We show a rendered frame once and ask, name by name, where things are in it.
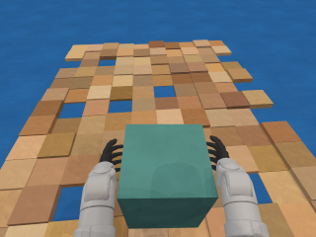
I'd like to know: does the carton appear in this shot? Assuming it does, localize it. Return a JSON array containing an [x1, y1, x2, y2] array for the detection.
[[117, 123, 218, 229]]

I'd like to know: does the robot left hand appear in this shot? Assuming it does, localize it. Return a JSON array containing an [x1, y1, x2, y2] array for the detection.
[[99, 138, 123, 172]]

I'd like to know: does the robot right hand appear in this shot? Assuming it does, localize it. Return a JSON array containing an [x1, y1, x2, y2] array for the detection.
[[206, 135, 230, 171]]

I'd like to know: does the left robot forearm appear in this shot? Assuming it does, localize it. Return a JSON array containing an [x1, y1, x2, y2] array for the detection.
[[73, 161, 117, 237]]

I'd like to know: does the right robot forearm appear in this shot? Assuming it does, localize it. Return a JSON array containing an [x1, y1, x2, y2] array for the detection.
[[216, 158, 270, 237]]

